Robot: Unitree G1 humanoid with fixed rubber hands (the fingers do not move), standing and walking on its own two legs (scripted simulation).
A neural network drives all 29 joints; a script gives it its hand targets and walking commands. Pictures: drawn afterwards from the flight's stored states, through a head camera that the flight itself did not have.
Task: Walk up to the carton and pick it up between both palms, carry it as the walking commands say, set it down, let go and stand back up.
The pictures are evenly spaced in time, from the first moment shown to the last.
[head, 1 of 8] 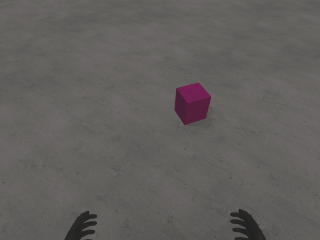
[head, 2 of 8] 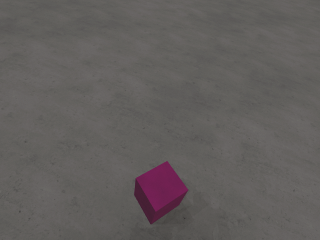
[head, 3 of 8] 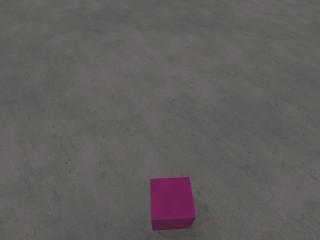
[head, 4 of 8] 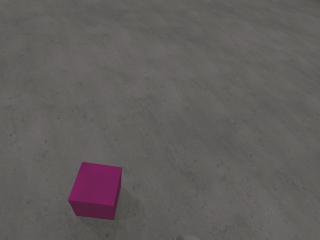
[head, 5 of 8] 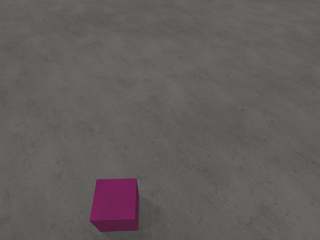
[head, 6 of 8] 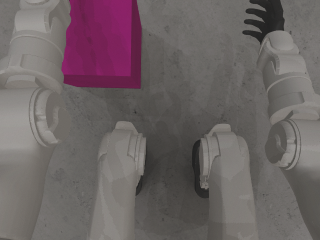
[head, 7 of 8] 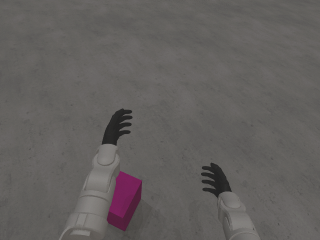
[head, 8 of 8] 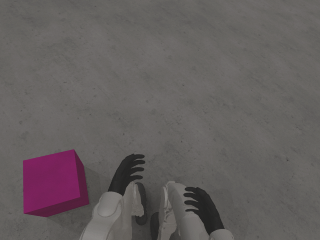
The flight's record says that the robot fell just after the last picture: yes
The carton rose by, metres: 0.04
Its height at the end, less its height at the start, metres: +0.00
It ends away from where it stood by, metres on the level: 0.88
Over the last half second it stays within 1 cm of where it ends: no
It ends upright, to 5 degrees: yes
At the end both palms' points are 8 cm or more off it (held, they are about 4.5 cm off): yes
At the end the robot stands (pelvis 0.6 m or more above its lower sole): yes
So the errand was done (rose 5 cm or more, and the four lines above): no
